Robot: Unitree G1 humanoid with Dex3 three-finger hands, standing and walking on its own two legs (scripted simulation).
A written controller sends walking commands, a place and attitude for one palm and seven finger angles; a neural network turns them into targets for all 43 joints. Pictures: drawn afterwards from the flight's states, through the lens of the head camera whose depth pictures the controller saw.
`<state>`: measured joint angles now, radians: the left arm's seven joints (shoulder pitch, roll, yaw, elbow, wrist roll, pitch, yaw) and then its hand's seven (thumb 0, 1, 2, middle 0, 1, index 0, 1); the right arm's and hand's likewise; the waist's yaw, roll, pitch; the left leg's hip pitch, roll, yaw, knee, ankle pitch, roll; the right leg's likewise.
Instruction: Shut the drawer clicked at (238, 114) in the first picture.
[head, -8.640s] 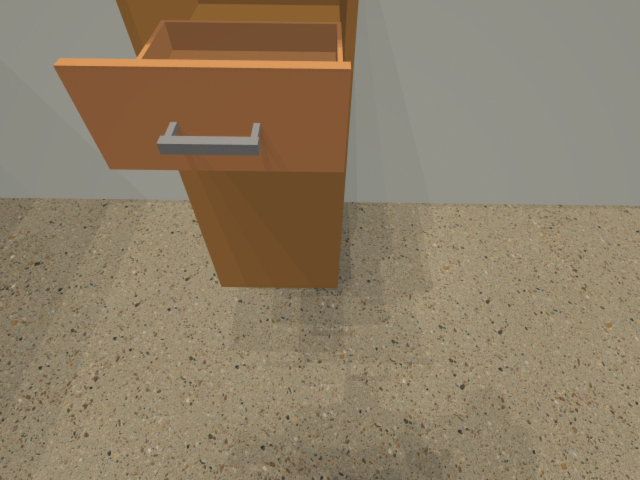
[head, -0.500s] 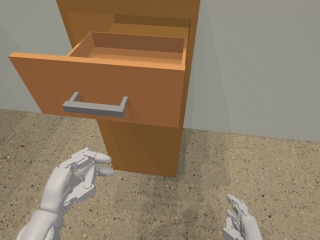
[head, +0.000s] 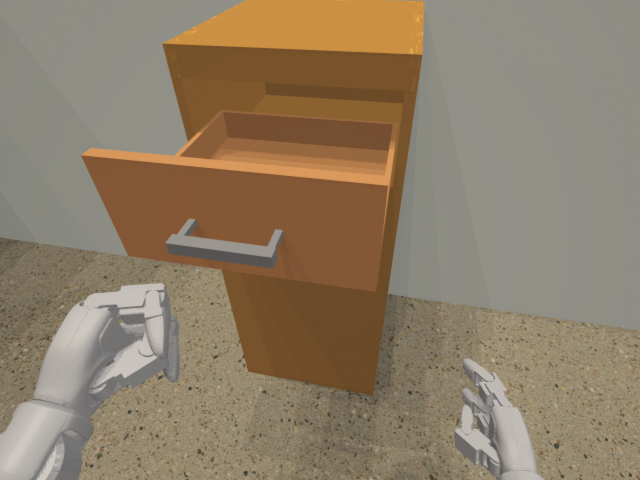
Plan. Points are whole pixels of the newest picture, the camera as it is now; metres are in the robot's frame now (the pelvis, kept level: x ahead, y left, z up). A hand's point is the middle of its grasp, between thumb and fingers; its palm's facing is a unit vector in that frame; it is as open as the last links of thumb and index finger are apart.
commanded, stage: raise the hand and make a fist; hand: left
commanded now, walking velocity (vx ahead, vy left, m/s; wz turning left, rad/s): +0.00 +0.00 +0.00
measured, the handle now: (227, 240) +0.35 +0.17 +0.16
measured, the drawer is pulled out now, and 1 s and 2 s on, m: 0.28 0.28 0.28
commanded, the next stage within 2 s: bring the fist close to the handle in 0.70 s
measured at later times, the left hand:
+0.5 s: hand (123, 300) +0.18 +0.19 +0.24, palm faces +0.02 -0.98 -0.22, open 3.2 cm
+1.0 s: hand (143, 312) +0.18 +0.18 +0.23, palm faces -0.02 -0.99 -0.13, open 3.3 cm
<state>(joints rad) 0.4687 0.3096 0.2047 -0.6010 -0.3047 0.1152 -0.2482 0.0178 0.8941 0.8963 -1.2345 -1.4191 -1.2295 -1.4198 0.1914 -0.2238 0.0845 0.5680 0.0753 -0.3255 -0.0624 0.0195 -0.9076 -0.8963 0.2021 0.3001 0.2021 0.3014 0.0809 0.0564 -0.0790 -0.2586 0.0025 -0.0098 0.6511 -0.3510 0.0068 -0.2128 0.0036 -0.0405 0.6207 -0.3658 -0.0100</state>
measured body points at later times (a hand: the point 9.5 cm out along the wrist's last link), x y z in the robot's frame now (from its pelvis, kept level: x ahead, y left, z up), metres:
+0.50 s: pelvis -0.02 -0.02 +0.01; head -0.08 -0.06 +0.45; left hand +0.17 +0.24 +0.26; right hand +0.21 -0.23 -0.03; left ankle +0.00 +0.11 -0.72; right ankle -0.02 -0.11 -0.72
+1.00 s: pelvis -0.01 +0.00 +0.01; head -0.07 -0.04 +0.45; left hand +0.17 +0.23 +0.24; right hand +0.22 -0.19 -0.03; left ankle +0.00 +0.11 -0.72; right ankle -0.02 -0.11 -0.72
